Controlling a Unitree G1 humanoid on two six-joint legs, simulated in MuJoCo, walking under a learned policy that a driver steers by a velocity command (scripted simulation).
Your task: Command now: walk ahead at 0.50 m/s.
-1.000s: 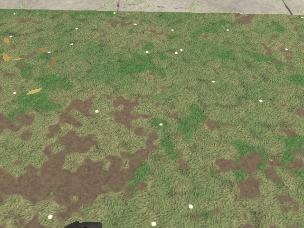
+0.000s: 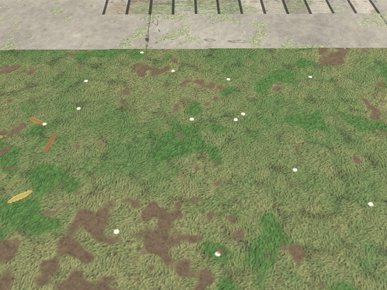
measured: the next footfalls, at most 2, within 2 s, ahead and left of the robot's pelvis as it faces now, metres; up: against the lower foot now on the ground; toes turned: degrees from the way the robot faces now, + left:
right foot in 0.10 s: +0.22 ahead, -0.15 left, +0.00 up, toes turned -3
left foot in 0.66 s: +0.52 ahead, +0.10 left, +0.00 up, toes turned +2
